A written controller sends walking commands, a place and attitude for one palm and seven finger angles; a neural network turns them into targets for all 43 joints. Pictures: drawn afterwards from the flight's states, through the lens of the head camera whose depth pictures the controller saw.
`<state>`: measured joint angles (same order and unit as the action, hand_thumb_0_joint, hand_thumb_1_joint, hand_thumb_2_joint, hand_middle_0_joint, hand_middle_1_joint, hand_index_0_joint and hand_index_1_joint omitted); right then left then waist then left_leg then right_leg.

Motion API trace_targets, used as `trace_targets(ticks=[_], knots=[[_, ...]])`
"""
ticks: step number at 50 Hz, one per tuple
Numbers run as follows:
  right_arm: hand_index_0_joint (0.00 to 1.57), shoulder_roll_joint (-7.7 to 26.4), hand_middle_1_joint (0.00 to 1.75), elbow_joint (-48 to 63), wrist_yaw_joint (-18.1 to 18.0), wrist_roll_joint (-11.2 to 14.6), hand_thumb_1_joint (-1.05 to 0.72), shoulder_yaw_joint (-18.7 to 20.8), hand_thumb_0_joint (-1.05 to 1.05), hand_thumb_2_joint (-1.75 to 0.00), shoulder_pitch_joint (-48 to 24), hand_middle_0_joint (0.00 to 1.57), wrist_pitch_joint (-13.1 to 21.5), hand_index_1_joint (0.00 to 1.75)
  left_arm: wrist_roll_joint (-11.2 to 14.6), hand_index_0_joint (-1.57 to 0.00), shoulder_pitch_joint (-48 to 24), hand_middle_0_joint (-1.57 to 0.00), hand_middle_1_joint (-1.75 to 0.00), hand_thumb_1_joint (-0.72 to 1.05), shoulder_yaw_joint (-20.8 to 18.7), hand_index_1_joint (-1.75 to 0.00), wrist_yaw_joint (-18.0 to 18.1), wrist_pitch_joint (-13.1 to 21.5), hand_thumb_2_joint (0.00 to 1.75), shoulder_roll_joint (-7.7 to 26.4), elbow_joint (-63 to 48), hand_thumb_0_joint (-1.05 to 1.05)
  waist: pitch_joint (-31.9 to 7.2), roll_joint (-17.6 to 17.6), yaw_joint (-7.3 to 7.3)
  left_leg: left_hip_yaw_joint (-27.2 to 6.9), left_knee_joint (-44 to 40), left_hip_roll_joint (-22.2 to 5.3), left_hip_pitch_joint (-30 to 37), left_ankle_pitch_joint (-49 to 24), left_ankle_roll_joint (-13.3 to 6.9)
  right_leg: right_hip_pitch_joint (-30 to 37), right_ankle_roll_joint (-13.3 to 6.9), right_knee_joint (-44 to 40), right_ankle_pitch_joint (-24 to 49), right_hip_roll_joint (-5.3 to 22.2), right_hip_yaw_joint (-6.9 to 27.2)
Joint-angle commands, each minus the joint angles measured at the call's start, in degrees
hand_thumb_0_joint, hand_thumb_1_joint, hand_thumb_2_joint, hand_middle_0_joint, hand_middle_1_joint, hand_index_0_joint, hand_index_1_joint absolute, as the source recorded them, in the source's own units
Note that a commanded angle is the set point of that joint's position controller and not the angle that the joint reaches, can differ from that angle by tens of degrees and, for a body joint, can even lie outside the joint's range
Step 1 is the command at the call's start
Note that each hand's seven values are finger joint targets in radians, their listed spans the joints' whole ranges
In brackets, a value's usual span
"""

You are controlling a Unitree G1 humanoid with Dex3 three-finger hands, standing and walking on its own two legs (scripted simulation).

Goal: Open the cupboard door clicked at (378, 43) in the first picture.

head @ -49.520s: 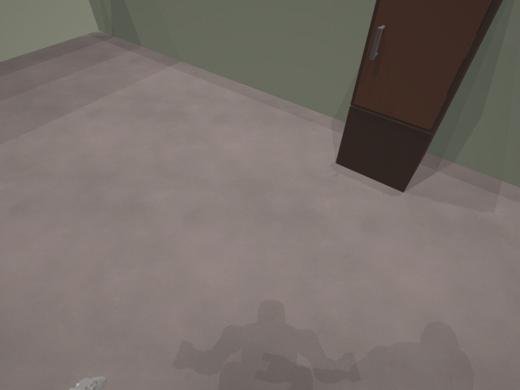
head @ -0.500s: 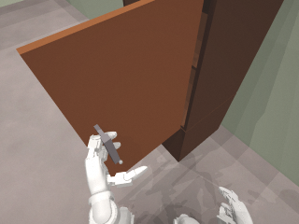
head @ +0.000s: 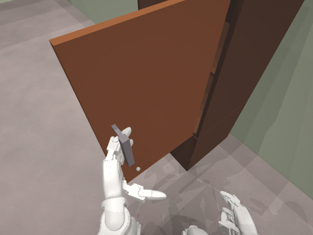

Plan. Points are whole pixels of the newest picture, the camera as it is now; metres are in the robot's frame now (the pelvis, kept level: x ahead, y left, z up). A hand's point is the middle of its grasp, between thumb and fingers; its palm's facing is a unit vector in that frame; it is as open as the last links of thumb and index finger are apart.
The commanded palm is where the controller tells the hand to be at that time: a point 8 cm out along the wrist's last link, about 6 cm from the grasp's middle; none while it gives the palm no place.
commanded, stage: slide the hand sideways off the handle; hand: left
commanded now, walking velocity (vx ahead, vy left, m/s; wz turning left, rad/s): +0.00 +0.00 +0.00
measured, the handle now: (123, 146) +0.32 +0.11 +0.05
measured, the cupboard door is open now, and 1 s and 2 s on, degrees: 89 91 91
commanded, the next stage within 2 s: draw the hand back to the body in 1.14 s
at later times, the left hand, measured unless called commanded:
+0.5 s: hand (125, 191) +0.22 +0.09 +0.04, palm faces -0.09 -1.00 +0.00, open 16.3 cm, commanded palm +0.19 +0.14 +0.04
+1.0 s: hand (103, 207) +0.18 +0.13 +0.05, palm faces -0.03 -1.00 -0.02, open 16.3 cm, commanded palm +0.15 +0.19 +0.04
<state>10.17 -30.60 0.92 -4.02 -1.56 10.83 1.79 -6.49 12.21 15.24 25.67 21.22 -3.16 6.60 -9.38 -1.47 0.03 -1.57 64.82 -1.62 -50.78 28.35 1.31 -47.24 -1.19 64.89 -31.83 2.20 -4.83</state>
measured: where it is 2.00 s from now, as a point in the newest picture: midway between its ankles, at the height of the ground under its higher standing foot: outside the picture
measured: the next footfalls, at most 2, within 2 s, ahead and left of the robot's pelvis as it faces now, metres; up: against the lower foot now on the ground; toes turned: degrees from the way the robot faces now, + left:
none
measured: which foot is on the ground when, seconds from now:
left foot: down 0.00-1.00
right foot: down 0.00-1.00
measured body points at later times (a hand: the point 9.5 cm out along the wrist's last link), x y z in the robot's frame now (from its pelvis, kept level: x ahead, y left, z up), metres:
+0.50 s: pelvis +0.00 +0.02 -0.02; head +0.06 +0.02 +0.43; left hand +0.22 +0.14 +0.05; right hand +0.19 -0.19 -0.09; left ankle +0.03 +0.13 -0.65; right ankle +0.00 -0.11 -0.65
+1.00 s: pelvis +0.00 +0.00 -0.02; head +0.07 +0.00 +0.42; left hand +0.18 +0.18 +0.05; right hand +0.20 -0.22 -0.09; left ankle +0.03 +0.13 -0.65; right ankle +0.00 -0.11 -0.65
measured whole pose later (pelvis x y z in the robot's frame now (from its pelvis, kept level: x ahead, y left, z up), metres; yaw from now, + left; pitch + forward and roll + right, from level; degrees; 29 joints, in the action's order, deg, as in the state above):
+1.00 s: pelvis +0.00 +0.00 -0.02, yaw -1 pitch +16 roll -1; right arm 12.2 -22.1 -1.2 0.0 0.3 13.8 1.6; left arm 8.1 37.3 3.8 -6.3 24.1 8.8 -15.0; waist -9.9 -1.9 -1.1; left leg -2.0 72.2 -2.3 -55.7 32.4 1.4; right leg -51.8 -1.1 71.4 -35.4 1.5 -4.8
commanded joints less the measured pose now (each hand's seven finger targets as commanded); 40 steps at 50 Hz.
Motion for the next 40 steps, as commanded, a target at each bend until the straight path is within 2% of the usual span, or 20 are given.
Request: trace_targets(ticks=[1,2,4,6,7,8,9,12,14,15,17,19,22,23,28,29,31,33,34,40], knots=[[0.2,7.23,0.3,10.11,-1.02,1.31,-0.9,3.41,0.0,-0.9,-0.98,0.2,2.63,0.3,-1.64,-0.15,-10.0,-0.15,-0.3,-0.5,5.33,-0.3,-20.47,8.02,0.3,6.8,-18.19,0.0,-14.26,0.87,2.75,0.52,-6.09,2.53,10.67,-12.33,-3.14,6.08,-1.16,-9.28,20.64,-0.91,3.74],[0.2,7.25,0.3,10.9,-1.07,1.81,-0.9,3.29,0.0,-0.9,-0.92,0.2,2.95,0.3,0.44,-0.15,-8.74,-0.15,-0.3,-0.5,6.6,-0.3,-24.19,8.1,0.3,5.63,-18.52,0.0,-13.29,1.31,3.44,0.32,-6.09,2.48,10.77,-12.06,-3.22,5.56,-1.02,-9.31,20.1,-0.97,3.56],[0.2,7.05,0.3,13.39,-1.2,3.03,-0.9,2.97,0.0,-0.9,-1.53,0.2,3.67,0.3,6.87,-0.15,-5.27,-0.15,-0.3,-0.5,6.02,-0.3,-28.51,6.86,0.3,2.9,-20.6,0.0,-13.43,0.64,2.48,-0.12,-7.3,2.39,11.49,-10.71,-3.02,6.52,-1.28,-9.83,17.19,-1.51,2.76],[0.2,7.25,0.3,14.7,-1.55,3.93,-0.9,2.78,0.0,-0.9,-1.97,0.2,4.11,0.3,11.78,-0.15,-1.7,-0.15,-0.3,-0.5,3.75,-0.3,-28.83,4.57,0.3,0.91,-20.43,0.0,-10.96,3.38,1.77,-0.58,-8.73,2.21,10.91,-7.57,-2.56,6.05,-0.85,-11.01,12.74,-2.06,1.52],[0.2,7.47,0.3,15.09,-1.59,4.12,-0.9,2.84,0.0,-0.9,-2.28,0.2,4.32,0.3,12.8,-0.15,-0.34,-0.15,-0.3,-0.5,2.39,-0.3,-27.89,3.66,0.3,0.96,-20.92,0.0,-10.41,3.99,1.5,-0.87,-9.13,2.04,10.85,-6.53,-2.38,5.18,-0.76,-11.02,10.9,-2.21,1.03],[0.2,7.59,0.3,15.55,-1.57,4.12,-0.9,2.88,0.0,-0.9,-2.1,0.2,4.36,0.3,12.88,-0.15,0.46,-0.15,-0.3,-0.5,1.61,-0.3,-26.48,3.05,0.3,0.74,-21.36,0.0,-10.05,5.4,1.33,-1.21,-9.43,1.94,10.68,-6.15,-2.31,4.77,-0.65,-10.61,10.11,-2.32,0.49],[0.2,7.65,0.3,15.94,-1.39,4.0,-0.9,2.82,0.0,-0.9,-2.29,0.2,4.47,0.3,12.1,-0.15,1.64,-0.15,-0.3,-0.5,0.99,-0.3,-24.77,2.75,0.3,1.19,-21.27,0.0,-9.81,4.5,0.78,-1.59,-9.55,2.03,10.09,-6.48,-2.21,4.38,-0.85,-9.68,9.83,-2.35,0.28],[0.2,7.21,0.3,16.79,-0.3,3.15,-0.9,3.15,0.0,-0.9,-0.74,0.2,4.2,0.3,6.99,-0.15,4.49,-0.15,-0.3,-0.5,2.2,-0.3,-20.39,3.19,0.3,1.91,-23.84,0.0,-11.05,3.27,0.91,-1.93,-8.4,1.7,10.15,-9.59,-1.98,1.73,-1.03,-6.57,11.89,-2.1,0.03],[0.2,7.44,0.3,17.35,0.33,2.77,-0.9,3.38,0.0,-0.9,-0.17,0.2,3.6,0.3,3.84,-0.15,7.5,-0.15,-0.3,-0.5,1.83,-0.3,-18.7,3.31,0.3,3.74,-23.51,0.0,-10.54,3.18,0.54,-2.04,-7.85,1.58,8.66,-9.65,-1.9,0.89,-1.24,-5.74,11.42,-2.13,0.35],[0.2,7.22,0.3,17.58,0.61,2.62,-0.9,3.35,0.0,-0.9,-0.24,0.2,3.34,0.3,2.69,-0.15,6.76,-0.15,-0.3,-0.5,2.32,-0.3,-18.34,3.66,0.3,4.1,-24.71,0.0,-10.6,2.87,0.95,-1.69,-7.24,1.63,8.45,-9.13,-1.99,0.33,-1.2,-5.6,11.27,-2.04,0.65],[0.2,7.1,0.3,18.18,0.76,2.7,-0.9,3.3,0.0,-0.9,-0.3,0.2,2.79,0.3,1.85,-0.15,9.0,-0.15,-0.3,-0.5,1.78,-0.3,-18.48,3.99,0.3,5.33,-25.56,0.0,-9.9,1.97,0.49,-1.26,-7.26,1.7,7.63,-7.55,-1.85,0.32,-1.4,-5.62,10.15,-2.06,0.95],[0.2,7.22,0.3,18.58,0.45,2.71,-0.9,3.2,0.0,-0.9,-0.44,0.2,2.31,0.3,2.45,-0.15,9.35,-0.15,-0.3,-0.5,-0.09,-0.3,-19.0,3.89,0.3,7.13,-26.82,0.0,-9.95,1.77,0.02,-1.28,-7.41,1.85,6.67,-6.22,-1.89,1.04,-1.54,-5.92,9.04,-2.2,1.12],[0.2,7.06,0.3,19.33,-0.04,3.15,-0.9,2.84,0.0,-0.9,-0.67,0.2,2.09,0.3,4.36,-0.15,8.89,-0.15,-0.3,-0.5,0.91,-0.3,-20.32,3.49,0.3,5.83,-29.23,0.0,-9.65,0.76,0.77,-1.23,-7.72,1.83,7.79,-4.71,-1.94,0.43,-1.24,-6.49,8.19,-2.41,0.88],[0.2,7.05,0.3,19.29,-0.23,3.29,-0.9,2.75,0.0,-0.9,-0.43,0.2,2.17,0.3,5.33,-0.15,9.55,-0.15,-0.3,-0.5,0.15,-0.3,-20.7,3.26,0.3,6.18,-29.94,0.0,-9.74,-0.05,0.51,-1.28,-7.9,1.9,7.96,-4.99,-1.88,0.85,-1.28,-6.58,8.5,-2.55,0.87],[0.2,7.46,0.3,19.4,-0.86,3.57,-0.9,2.73,0.0,-0.9,0.6,0.2,2.8,0.3,8.37,-0.15,14.37,-0.15,-0.3,-0.5,-1.01,-0.3,-23.47,3.1,0.3,6.85,-31.48,0.0,-10.18,2.36,0.95,-1.46,-6.95,1.78,7.82,-7.56,-2.05,2.0,-0.9,-6.44,11.21,-2.98,0.43],[0.2,7.63,0.3,19.32,-0.99,3.6,-0.9,2.88,0.0,-0.9,0.55,0.2,2.76,0.3,8.54,-0.15,15.85,-0.15,-0.3,-0.5,-2.97,-0.3,-23.61,3.07,0.3,8.35,-31.04,0.0,-10.32,2.35,0.31,-1.57,-6.8,1.78,7.09,-8.41,-2.01,2.47,-1.05,-6.02,11.63,-3.07,0.42],[0.2,7.57,0.3,19.21,-0.95,3.45,-0.9,2.94,0.0,-0.9,0.77,0.2,2.88,0.3,8.55,-0.15,15.86,-0.15,-0.3,-0.5,-3.14,-0.3,-24.14,3.43,0.3,8.65,-31.17,0.0,-9.76,2.97,0.98,-1.28,-5.91,1.87,6.55,-7.93,-2.06,1.41,-0.75,-5.78,11.76,-2.95,0.54],[0.2,7.58,0.3,19.31,-0.95,3.44,-0.9,3.14,0.0,-0.9,0.72,0.2,3.01,0.3,8.4,-0.15,17.73,-0.15,-0.3,-0.5,-3.97,-0.3,-24.69,3.94,0.3,9.33,-31.36,0.0,-9.9,2.63,0.67,-1.01,-5.33,1.95,6.07,-8.29,-2.02,1.16,-0.78,-5.26,12.11,-2.93,0.72],[0.2,7.58,0.3,19.43,-0.95,3.43,-0.9,3.24,0.0,-0.9,0.51,0.2,3.03,0.3,8.3,-0.15,18.93,-0.15,-0.3,-0.5,-4.77,-0.3,-24.94,4.07,0.3,10.21,-31.88,0.0,-10.25,1.54,-0.1,-1.17,-5.31,2.03,5.8,-9.5,-1.99,1.84,-1.06,-4.73,12.89,-2.94,0.74],[0.2,7.27,0.3,19.63,-1.33,3.71,-0.9,3.9,0.0,-0.9,0.49,0.2,2.89,0.3,10.64,-0.15,24.24,-0.15,-0.3,-0.5,-8.04,-0.3,-27.8,4.72,0.3,12.26,-33.99,0.0,-11.38,2.37,-0.2,0.19,-3.42,2.4,4.9,-11.73,-2.25,3.78,-0.52,-4.86,17.24,-2.93,1.66]])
